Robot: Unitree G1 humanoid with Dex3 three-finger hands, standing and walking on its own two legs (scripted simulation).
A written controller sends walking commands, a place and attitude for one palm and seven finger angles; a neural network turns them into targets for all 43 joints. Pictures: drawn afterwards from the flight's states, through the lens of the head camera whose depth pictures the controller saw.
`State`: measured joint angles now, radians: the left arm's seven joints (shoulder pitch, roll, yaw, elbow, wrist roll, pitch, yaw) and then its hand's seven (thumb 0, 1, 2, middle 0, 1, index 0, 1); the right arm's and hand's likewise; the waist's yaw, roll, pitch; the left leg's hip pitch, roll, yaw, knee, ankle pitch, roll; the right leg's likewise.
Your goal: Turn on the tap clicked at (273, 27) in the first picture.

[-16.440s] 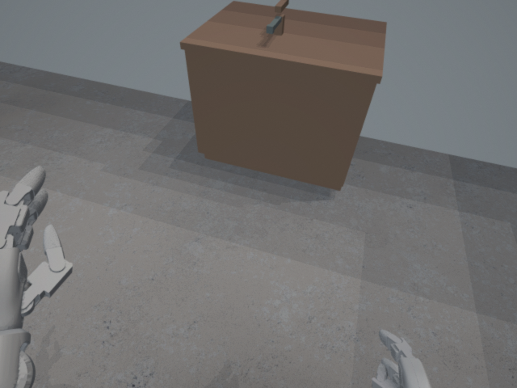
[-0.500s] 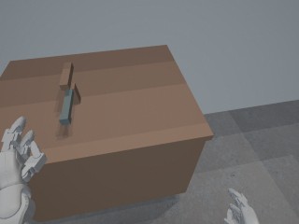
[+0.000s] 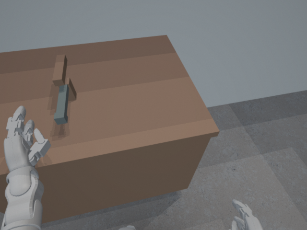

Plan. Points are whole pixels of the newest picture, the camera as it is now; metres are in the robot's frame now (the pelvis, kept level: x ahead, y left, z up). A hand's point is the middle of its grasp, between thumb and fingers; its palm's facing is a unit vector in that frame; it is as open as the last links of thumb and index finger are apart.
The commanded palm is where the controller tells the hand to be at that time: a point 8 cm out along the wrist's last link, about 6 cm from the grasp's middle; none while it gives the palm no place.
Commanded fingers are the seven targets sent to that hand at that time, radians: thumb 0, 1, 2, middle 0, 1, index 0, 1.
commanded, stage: reach beside the lever's end, fingers flat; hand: left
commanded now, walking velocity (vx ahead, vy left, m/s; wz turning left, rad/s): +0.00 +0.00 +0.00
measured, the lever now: (61, 117) +0.40 +0.31 +0.04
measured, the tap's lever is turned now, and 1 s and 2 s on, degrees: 0 0 9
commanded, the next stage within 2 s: push the lever round in 0.96 s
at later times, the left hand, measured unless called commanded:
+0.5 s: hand (50, 129) +0.36 +0.32 +0.04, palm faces +0.52 -0.85 -0.10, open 7.8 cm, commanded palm +0.32 +0.35 +0.04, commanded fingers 0.00 0.90 0.90 -0.15 -0.15 -0.15 -0.15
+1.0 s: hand (48, 128) +0.37 +0.33 +0.03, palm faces +0.52 -0.85 -0.10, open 7.8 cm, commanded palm +0.32 +0.36 +0.03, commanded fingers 0.00 0.90 0.90 -0.15 -0.15 -0.15 -0.15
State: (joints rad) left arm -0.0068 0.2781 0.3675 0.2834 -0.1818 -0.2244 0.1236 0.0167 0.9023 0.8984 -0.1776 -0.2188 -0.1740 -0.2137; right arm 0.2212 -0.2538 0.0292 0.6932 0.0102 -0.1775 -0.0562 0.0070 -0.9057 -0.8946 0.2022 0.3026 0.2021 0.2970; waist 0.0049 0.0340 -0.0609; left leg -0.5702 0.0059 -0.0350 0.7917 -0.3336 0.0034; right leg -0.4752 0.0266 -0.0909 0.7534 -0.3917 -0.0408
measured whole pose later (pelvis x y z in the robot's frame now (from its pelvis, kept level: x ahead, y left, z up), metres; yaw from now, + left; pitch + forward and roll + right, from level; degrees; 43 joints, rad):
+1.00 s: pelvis +0.00 +0.01 -0.02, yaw -2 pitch +14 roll -3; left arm -0.26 0.41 0.53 0.66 -0.15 -0.37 0.04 0.02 0.90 0.90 -0.15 -0.15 -0.15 -0.15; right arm 0.29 -0.26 0.01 0.68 0.00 -0.04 -0.02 0.00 -0.91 -0.89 0.20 0.30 0.20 0.30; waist -0.05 0.02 -0.11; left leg -0.81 0.03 -0.03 0.97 -0.41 0.02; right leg -0.71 0.04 -0.08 0.90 -0.45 -0.03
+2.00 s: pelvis +0.01 +0.00 -0.02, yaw -1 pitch +14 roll -3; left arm -0.27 0.29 0.41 0.62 -0.12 -0.36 0.20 0.02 0.91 0.90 -0.15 -0.15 -0.15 -0.15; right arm 0.27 -0.26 0.01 0.68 -0.01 -0.03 -0.01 0.00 -0.91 -0.89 0.20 0.30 0.20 0.30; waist -0.05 0.03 -0.13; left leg -0.79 0.02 -0.04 0.96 -0.41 0.01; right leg -0.69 0.04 -0.09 0.90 -0.45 -0.04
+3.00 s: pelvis +0.00 +0.00 -0.03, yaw -1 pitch +14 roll -3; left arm -0.48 0.11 0.31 0.75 0.08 -0.32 0.70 0.02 0.92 0.91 -0.15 -0.15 -0.15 -0.15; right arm 0.25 -0.22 -0.02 0.73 -0.06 0.00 0.03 0.00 -0.91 -0.89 0.20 0.30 0.20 0.30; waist -0.07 0.03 -0.15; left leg -0.81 0.02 -0.05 0.96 -0.40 0.00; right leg -0.70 0.04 -0.10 0.91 -0.46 -0.05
